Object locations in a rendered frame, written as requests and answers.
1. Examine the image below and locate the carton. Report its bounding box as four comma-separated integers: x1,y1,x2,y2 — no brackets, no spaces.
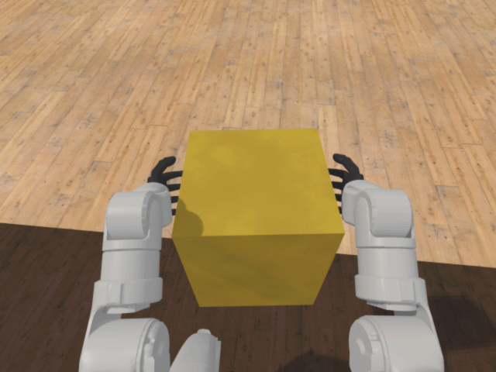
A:
171,129,345,307

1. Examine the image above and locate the robot left forearm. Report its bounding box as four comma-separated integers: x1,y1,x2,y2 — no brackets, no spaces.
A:
79,182,173,372

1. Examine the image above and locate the robot right hand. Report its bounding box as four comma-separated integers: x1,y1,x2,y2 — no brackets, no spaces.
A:
328,153,364,215

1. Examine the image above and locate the robot right forearm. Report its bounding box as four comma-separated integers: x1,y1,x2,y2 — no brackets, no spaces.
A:
341,180,444,369

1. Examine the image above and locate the robot left hand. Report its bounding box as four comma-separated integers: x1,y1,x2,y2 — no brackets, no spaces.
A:
147,157,183,215

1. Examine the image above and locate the robot left upper arm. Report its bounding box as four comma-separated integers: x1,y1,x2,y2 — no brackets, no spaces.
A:
81,318,171,372

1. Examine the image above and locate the left robot thigh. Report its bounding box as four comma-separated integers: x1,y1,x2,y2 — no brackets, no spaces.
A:
170,333,221,372

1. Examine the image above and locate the robot right upper arm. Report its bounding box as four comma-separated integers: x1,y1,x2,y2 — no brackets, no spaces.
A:
349,315,444,372

